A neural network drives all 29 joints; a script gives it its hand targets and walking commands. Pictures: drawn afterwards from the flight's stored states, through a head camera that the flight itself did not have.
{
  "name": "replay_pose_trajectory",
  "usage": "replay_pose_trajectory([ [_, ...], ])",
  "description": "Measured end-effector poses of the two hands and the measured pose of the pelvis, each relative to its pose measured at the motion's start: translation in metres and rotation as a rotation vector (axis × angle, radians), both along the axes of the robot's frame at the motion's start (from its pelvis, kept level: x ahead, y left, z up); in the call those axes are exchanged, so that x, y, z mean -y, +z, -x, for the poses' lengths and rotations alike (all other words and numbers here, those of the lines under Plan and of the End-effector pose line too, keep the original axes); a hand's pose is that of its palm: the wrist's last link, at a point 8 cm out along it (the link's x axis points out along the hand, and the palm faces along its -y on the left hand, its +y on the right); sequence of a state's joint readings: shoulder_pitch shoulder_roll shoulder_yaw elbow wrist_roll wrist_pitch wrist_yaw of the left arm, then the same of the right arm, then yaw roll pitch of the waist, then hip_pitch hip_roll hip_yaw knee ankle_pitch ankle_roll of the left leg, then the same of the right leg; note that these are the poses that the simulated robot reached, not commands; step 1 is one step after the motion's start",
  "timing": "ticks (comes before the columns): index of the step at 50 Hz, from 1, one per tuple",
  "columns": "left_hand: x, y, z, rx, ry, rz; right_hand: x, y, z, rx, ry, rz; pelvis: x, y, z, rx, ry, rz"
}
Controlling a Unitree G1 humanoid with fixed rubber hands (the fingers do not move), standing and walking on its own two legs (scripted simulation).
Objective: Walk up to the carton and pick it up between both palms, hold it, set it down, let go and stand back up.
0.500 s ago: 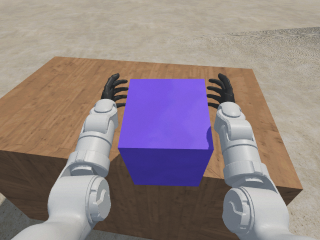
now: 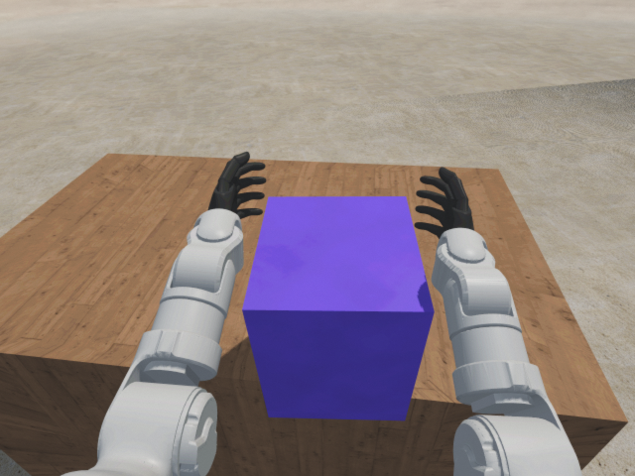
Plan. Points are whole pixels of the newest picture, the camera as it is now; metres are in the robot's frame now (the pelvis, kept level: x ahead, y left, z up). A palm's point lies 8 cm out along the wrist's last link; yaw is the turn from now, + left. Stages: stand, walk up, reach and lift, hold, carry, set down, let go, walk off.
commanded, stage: set down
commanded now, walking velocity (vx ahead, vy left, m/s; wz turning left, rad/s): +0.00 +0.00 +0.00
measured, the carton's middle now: (336, 308) +0.38 -0.02 +0.05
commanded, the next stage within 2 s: none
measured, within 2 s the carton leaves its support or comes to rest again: neither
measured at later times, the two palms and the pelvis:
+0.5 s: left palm (219, 196) +0.42 +0.12 +0.23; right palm (431, 189) +0.41 -0.14 +0.23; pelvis -0.02 -0.02 +0.00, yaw +2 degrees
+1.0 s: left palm (234, 212) +0.43 +0.11 +0.19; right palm (415, 196) +0.42 -0.13 +0.21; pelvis -0.01 +0.01 +0.00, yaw +1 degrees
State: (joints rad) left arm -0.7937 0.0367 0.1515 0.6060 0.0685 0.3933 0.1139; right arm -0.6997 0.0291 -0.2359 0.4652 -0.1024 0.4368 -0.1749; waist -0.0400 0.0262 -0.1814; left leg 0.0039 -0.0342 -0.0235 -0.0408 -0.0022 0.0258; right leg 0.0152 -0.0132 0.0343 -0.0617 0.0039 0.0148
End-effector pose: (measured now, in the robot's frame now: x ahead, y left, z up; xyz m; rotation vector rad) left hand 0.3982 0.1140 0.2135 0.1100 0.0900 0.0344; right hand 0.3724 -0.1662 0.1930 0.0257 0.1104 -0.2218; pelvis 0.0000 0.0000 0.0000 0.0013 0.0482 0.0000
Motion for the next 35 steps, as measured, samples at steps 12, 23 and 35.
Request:
replay_pose_trajectory([
  [12, 0.099, 0.023, 0.018, 0.037, -0.172, -0.038, -0.029, 0.02, 0.005, -0.005, 0.085, 0.016, 0.011, 0.0, 0.026, 0.053, -0.018, 0.0],
  [23, 0.0, 0.018, -0.012, -0.019, 0.086, 0.063, -0.014, 0.045, -0.027, 0.021, 0.08, 0.009, 0.02, 0.0, 0.024, -0.037, 0.018, 0.0],
  [35, -0.013, -0.022, -0.036, -0.054, -0.009, 0.053, -0.041, 0.021, -0.048, 0.035, 0.049, 0.043, 0.0, 0.0, 0.004, -0.088, 0.043, 0.003],
])
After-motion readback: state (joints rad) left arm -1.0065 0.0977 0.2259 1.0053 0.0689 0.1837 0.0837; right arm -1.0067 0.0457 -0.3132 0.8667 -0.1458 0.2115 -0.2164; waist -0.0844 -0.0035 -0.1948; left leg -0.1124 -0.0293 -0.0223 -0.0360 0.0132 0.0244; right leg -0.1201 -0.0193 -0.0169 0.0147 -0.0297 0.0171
